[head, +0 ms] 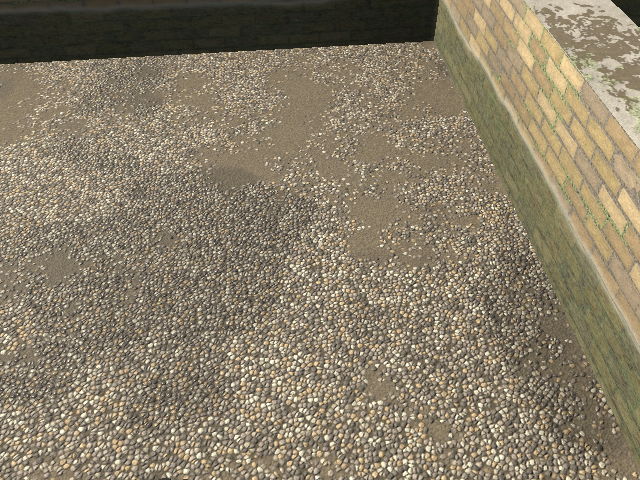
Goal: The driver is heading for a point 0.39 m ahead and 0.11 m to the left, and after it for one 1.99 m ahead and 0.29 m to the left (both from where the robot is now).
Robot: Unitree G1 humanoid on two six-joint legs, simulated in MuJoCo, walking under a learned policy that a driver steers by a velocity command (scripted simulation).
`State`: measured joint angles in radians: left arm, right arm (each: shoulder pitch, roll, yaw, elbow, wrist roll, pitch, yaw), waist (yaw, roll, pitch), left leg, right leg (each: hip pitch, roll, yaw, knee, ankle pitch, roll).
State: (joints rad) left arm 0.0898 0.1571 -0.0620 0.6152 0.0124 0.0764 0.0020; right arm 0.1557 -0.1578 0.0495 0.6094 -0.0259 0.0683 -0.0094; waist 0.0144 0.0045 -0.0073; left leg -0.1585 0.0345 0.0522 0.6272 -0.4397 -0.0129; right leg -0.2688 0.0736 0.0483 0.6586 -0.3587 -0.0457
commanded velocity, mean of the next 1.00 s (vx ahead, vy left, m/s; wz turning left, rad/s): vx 0.50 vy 0.00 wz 0.00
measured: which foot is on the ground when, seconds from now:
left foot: down 0.00-1.00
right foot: down 0.00-1.00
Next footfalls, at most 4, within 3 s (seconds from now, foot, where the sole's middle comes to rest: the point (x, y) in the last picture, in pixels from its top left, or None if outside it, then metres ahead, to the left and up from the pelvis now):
none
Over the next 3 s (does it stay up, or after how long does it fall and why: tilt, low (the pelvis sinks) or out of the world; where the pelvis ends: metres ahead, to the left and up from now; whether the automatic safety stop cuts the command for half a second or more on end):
stays up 0.00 0.00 0.00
